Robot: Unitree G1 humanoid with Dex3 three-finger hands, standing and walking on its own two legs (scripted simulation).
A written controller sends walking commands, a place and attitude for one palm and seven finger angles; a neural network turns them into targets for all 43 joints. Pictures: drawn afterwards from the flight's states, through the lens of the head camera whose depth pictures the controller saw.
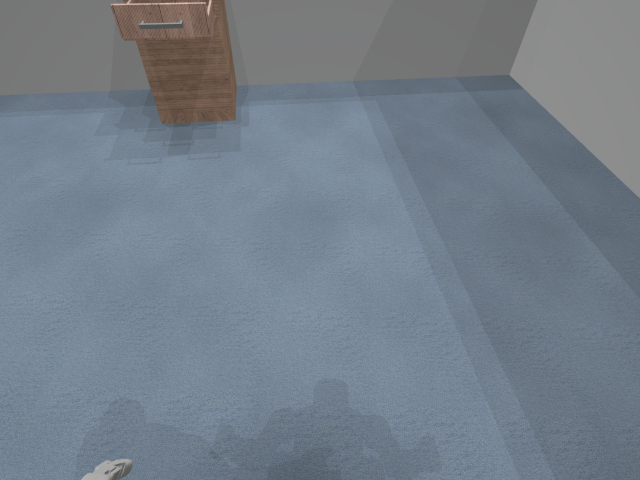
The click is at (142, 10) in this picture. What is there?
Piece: drawer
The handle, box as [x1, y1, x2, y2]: [139, 20, 182, 28]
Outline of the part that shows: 182,20 180,20 179,23 145,23 144,21 142,21 139,23 139,27 182,27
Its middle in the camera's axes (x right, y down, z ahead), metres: -0.69 -0.92 +1.66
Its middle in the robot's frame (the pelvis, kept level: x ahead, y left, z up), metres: +1.82 +0.78 -0.12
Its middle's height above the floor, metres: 0.65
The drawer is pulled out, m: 0.28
